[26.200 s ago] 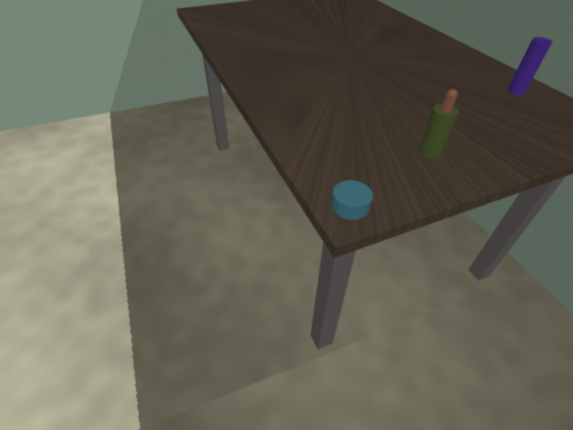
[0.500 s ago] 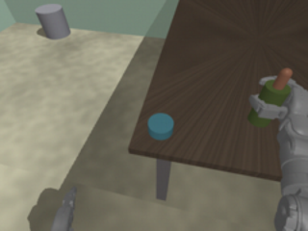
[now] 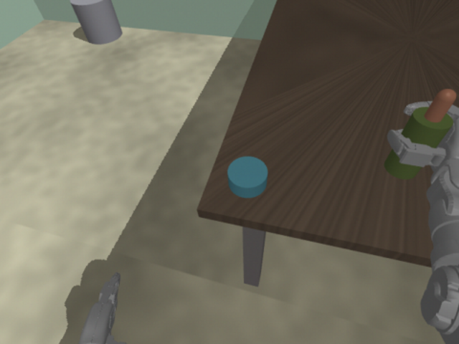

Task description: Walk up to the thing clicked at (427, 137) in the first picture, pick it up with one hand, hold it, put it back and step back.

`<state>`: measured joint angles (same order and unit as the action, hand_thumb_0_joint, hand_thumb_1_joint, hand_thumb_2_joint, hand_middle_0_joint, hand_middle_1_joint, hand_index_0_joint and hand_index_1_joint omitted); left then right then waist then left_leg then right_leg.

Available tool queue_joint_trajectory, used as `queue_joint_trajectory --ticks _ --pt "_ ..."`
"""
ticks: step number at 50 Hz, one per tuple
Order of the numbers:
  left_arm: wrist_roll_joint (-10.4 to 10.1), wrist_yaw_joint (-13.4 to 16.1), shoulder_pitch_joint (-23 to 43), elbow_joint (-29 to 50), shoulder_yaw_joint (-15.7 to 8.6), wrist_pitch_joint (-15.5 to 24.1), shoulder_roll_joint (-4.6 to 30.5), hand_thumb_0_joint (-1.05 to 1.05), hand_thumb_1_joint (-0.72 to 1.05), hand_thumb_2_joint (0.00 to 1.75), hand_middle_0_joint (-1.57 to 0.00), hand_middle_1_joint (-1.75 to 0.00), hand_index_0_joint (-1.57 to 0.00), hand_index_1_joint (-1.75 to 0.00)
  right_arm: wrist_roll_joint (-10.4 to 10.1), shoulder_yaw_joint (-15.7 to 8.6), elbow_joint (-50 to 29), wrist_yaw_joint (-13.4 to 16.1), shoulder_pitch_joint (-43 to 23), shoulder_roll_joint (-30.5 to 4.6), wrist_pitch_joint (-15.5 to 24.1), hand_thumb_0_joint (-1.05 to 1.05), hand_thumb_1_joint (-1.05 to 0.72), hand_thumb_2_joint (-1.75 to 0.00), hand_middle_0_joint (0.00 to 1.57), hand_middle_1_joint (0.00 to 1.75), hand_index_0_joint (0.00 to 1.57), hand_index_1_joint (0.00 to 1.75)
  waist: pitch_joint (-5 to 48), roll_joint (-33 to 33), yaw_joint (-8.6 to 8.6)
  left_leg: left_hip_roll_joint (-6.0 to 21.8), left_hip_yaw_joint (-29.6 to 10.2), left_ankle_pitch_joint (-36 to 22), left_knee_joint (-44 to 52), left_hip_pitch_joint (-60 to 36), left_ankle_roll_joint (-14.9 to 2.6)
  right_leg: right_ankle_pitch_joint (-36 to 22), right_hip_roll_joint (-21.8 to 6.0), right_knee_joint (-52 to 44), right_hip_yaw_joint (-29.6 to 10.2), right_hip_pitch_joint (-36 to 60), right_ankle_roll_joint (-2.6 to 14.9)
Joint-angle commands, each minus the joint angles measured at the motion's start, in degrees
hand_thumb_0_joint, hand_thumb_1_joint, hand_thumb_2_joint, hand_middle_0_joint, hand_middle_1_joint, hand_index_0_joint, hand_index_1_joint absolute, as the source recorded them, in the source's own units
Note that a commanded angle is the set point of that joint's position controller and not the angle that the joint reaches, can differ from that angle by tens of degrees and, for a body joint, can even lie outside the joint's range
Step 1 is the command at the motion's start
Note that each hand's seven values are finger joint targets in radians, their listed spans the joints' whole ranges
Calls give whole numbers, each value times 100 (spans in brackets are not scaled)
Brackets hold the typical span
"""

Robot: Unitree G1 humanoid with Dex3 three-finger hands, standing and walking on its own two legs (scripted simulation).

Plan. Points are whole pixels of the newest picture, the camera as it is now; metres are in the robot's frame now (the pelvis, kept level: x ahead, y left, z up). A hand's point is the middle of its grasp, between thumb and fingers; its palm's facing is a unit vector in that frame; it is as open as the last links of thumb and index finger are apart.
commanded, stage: lower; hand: right
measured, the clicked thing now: (421, 134) +0.48 -0.23 +0.13
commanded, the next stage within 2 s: loosen in 0.40 s
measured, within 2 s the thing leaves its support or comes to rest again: rests again in 1.28 s
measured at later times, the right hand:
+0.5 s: hand (400, 154) +0.49 -0.23 +0.06, palm faces +0.24 +0.97 +0.00, open 7.6 cm
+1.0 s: hand (405, 146) +0.50 -0.23 +0.08, palm faces +0.25 +0.97 +0.01, open 7.9 cm
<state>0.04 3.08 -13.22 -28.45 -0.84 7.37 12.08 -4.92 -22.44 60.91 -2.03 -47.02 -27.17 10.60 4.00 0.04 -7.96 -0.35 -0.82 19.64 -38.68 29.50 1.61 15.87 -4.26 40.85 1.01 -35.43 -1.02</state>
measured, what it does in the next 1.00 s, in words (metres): stands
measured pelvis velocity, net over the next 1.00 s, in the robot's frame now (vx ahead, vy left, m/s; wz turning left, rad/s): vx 0.00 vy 0.00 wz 0.00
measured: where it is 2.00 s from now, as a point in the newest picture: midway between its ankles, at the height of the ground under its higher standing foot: outside the picture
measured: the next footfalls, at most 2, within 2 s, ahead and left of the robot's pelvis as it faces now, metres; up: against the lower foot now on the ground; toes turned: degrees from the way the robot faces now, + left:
none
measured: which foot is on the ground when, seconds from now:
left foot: down 0.00-1.00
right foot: down 0.00-1.00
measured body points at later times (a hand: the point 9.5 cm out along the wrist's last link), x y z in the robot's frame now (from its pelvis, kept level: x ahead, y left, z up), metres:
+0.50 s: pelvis +0.00 +0.00 -0.02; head +0.09 -0.03 +0.42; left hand +0.15 +0.26 -0.06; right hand +0.48 -0.28 +0.06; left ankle -0.01 +0.14 -0.72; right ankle +0.04 -0.13 -0.72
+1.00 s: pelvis +0.00 +0.00 -0.03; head +0.09 -0.03 +0.41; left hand +0.15 +0.26 -0.06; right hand +0.48 -0.28 +0.08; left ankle -0.01 +0.14 -0.72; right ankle +0.04 -0.13 -0.72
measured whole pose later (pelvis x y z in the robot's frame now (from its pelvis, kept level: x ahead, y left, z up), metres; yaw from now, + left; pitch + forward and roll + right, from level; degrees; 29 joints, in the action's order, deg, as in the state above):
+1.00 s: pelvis +0.00 +0.00 -0.03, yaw +0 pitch +16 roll +3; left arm 1.9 0.8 -16.4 -16.7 -0.9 4.0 13.0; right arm -2.5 -26.1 66.2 -3.0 -49.8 -30.2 18.5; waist 6.4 0.2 -10.7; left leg -1.0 0.1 24.1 -49.1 41.5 1.8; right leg 20.4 -4.8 52.3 -0.6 -48.4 -0.9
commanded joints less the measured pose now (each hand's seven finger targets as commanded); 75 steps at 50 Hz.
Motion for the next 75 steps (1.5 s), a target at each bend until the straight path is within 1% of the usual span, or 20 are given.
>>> queue_joint_trajectory --ticks 1,5,7,11,13,17,19,23,26,29,31,35,37,41,42,43,47,49,51,75 --pt "38 102 825 1609 -360 308 945 0 -57 6 -6 -4 -4 -5 -19 -403 -2621 -2 -4241 -2293 896 0 -50 -130 135 142 137 142 3372 914 20 -189 169 -1477 330 -57 -162 -1242 170 -169 -51 2420 160" --pt "37 2 -96 1082 -308 241 811 0 -57 7 -6 -5 -4 -6 -143 -43 -247 -139 -2147 -1012 661 0 -48 -131 134 141 136 141 2258 279 -206 -242 214 -1665 259 305 -91 -1446 211 15 -72 1845 201" --pt "112 87 673 2064 -587 333 1272 0 -57 6 -6 -4 -4 -5 -17 -593 -2862 7 -4494 -2628 1127 0 -54 -131 136 142 137 142 3970 1151 -90 -216 173 -1857 83 102 -142 -1947 153 179 -98 2724 145" --pt "106 -52 16 1025 -240 245 692 0 -57 7 -6 -5 -4 -6 -84 19 -36 -156 -2227 -883 892 0 -51 -131 136 142 138 142 1978 565 -255 -262 244 -1232 60 812 -151 -1161 168 177 -133 1473 142" --pt "169 25 661 2188 -506 339 1166 0 -57 6 -6 -4 -4 -5 37 -869 -3201 -4 -4795 -3040 1443 0 -55 -129 135 140 136 140 4553 1533 10 -205 127 -1740 -169 243 -169 -1811 147 422 -149 2527 137" --pt "130 -63 -404 1025 -404 167 833 0 -57 8 -6 -5 -4 -6 -25 -112 522 -141 -1833 -981 930 0 -50 -132 135 143 137 143 1798 510 -357 -280 236 -1350 -54 873 -135 -1160 208 388 -131 1179 179" --pt "179 27 774 2514 -684 292 1368 0 -57 6 -6 -4 -5 -5 79 -1000 -2733 41 -4560 -3293 1557 0 -57 -130 136 141 137 141 4681 1521 -32 -190 91 -1738 -265 205 -152 -1598 161 560 -142 2295 166" --pt "135 -86 -533 1096 -501 120 860 0 -57 7 -6 -5 -4 -6 -29 -50 652 -150 -1571 -686 977 0 -49 -132 135 143 137 143 1625 379 -443 -314 308 -1228 -194 1128 -149 -1110 174 478 -200 1000 179" --pt "277 -1 542 2854 -629 228 1338 0 -58 6 -6 -4 -5 -5 194 -811 -3794 13 -5515 -3191 1758 0 -46 -124 136 138 138 138 5260 1901 -154 -266 164 -1971 -500 384 -181 -2267 108 848 -197 2784 125" --pt "132 -177 -778 1158 -182 27 559 0 -52 4 -6 -5 -6 -5 12 -15 809 -203 -1412 -618 965 0 -34 -101 123 116 123 117 1543 472 -371 -311 319 -1329 -306 1142 -139 -1228 195 572 -194 852 178" --pt "170 -68 929 3011 -423 190 1017 0 -53 3 -6 -5 -6 -5 168 -742 -3070 -2 -4888 -2817 1567 0 -27 -85 122 104 121 104 4550 1434 -161 -248 200 -1709 -490 555 -165 -1770 104 731 -222 2164 159" --pt "146 -173 -775 1395 -416 -23 830 0 -52 3 -6 -5 -6 -5 11 -132 395 -156 -1755 -832 949 0 -18 -77 119 100 118 100 1817 682 -353 -315 344 -1154 -330 1232 -174 -1228 174 536 -212 1084 123" --pt "179 -74 641 3013 -575 133 1160 0 -53 3 -6 -5 -6 -5 169 -788 -2967 22 -4789 -2853 1503 0 -12 -62 116 88 115 88 4407 1522 -143 -258 237 -1554 -515 714 -197 -1710 104 726 -242 2156 121" --pt "140 -153 -686 1583 -444 -12 858 0 -55 7 -6 -5 -5 -6 17 -163 369 -127 -1783 -891 952 0 3 -60 106 82 105 82 1957 581 -354 -304 322 -1261 -333 1106 -151 -1162 183 637 -186 1053 180" --pt "150 -148 95 2141 -243 62 800 0 -57 7 -6 -5 -4 -6 6 -284 -502 -113 -2446 -1174 1127 0 -5 -66 110 88 110 88 2500 457 -304 -296 311 -1389 -386 977 -137 -1168 169 681 -222 1014 197" --pt "183 -65 522 2937 -632 103 1240 0 -55 6 -6 -4 -5 -5 117 -1025 -2512 48 -4456 -3059 1525 0 0 -58 103 80 102 80 4477 1418 -81 -223 181 -1731 -556 478 -165 -1658 152 794 -209 1896 162" --pt "119 -191 -675 1562 -290 -108 694 0 -57 7 -6 -5 -4 -6 100 -91 1351 -187 -992 -458 794 0 -22 -76 111 94 110 94 1122 18 -453 -318 347 -1127 -359 1334 -140 -824 195 610 -212 360 212" --pt "187 -106 543 2906 -552 7 1103 0 -57 6 -5 -4 -5 -5 269 -700 -1790 -29 -3950 -2412 1356 0 -30 -78 117 98 115 98 3632 848 -273 -236 193 -1463 -538 790 -137 -1225 119 771 -208 1385 205" --pt "252 -155 -924 1967 -536 -132 1031 0 -57 6 -6 -5 -5 -6 268 -404 -195 -163 -2843 -1717 1101 0 -25 -85 121 105 121 105 2721 839 -443 -272 236 -1420 -560 1138 -142 -1161 140 855 -148 1101 191" --pt "161 -180 -576 2737 -457 -303 948 0 -54 4 -6 -5 -6 -6 231 -461 -812 -129 -3064 -1838 995 0 29 -3 12 4 9 4 2784 934 -292 -289 279 -764 -695 1367 -223 -479 162 833 -184 852 151"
